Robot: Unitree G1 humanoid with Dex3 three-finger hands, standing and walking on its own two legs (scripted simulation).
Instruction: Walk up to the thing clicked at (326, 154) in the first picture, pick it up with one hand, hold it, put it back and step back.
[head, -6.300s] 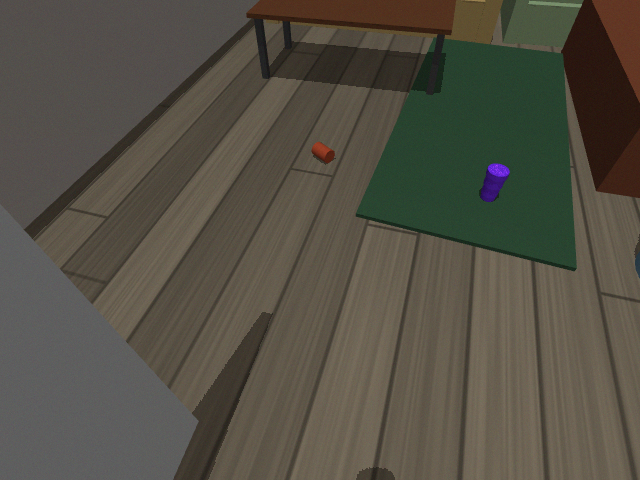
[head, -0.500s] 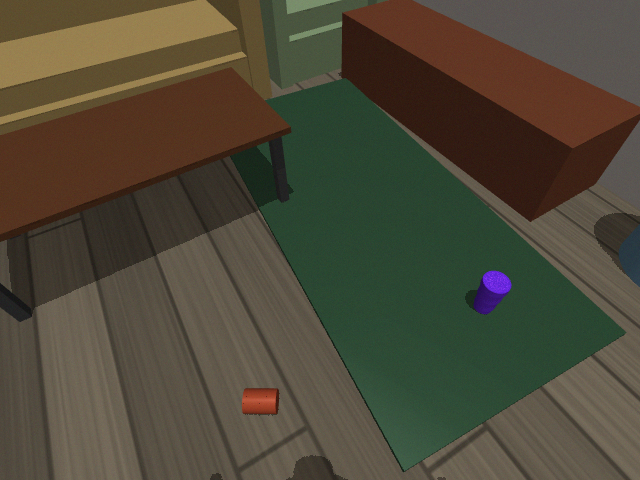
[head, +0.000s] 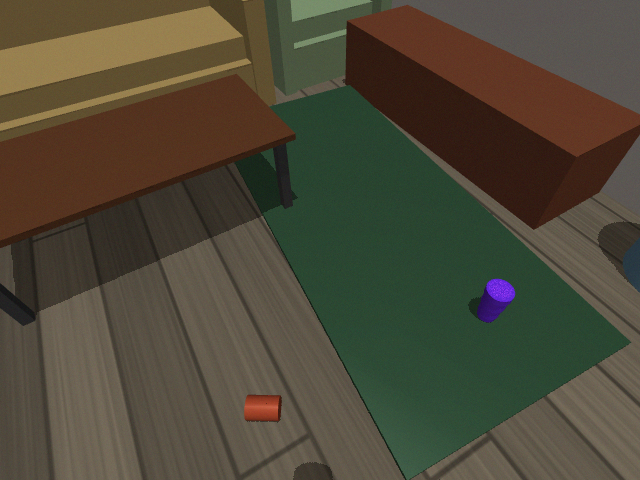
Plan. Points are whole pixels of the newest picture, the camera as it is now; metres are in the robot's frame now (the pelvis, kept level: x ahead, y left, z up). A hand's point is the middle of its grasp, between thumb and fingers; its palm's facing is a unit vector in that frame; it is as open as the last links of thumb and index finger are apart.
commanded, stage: stand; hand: left
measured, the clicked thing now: (263, 407) +0.43 +0.22 -0.75
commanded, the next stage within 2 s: none
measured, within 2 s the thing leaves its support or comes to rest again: neither
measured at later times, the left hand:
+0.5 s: hand out of the picture +0.07 +0.25 -0.16, palm faces -0.02 -0.94 -0.35, open 7.4 cm
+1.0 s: hand out of the picture +0.08 +0.25 -0.16, palm faces -0.03 -0.94 -0.35, open 7.4 cm
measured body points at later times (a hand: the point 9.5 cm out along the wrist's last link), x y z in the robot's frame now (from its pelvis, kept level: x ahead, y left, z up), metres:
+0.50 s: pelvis +0.00 +0.00 +0.00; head +0.00 +0.00 +0.45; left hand +0.07 +0.30 -0.13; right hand +0.07 -0.30 -0.14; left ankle +0.00 +0.14 -0.75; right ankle +0.00 -0.13 -0.75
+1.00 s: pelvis +0.00 +0.00 +0.00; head +0.01 +0.00 +0.45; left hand +0.08 +0.30 -0.13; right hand +0.08 -0.30 -0.13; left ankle +0.00 +0.14 -0.75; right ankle +0.00 -0.13 -0.75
